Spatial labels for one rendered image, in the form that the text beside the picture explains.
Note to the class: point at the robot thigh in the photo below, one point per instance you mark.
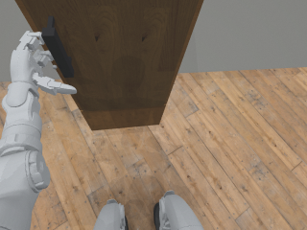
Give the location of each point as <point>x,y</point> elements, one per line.
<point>178,213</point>
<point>111,217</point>

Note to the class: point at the handle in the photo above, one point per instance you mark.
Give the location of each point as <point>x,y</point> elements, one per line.
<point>51,38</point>

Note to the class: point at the right robot thigh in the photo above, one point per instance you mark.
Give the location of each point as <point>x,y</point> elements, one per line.
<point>178,213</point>

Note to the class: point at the robot left upper arm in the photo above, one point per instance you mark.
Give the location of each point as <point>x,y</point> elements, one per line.
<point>23,176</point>

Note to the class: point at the left robot hand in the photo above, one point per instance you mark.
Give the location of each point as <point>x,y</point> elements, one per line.
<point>24,65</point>

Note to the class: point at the left robot forearm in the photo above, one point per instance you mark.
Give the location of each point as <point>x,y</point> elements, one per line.
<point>23,125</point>

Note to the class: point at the cupboard door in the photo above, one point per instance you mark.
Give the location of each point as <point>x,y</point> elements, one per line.
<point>124,52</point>

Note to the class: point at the left robot thigh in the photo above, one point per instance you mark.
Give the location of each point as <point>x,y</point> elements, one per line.
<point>111,217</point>

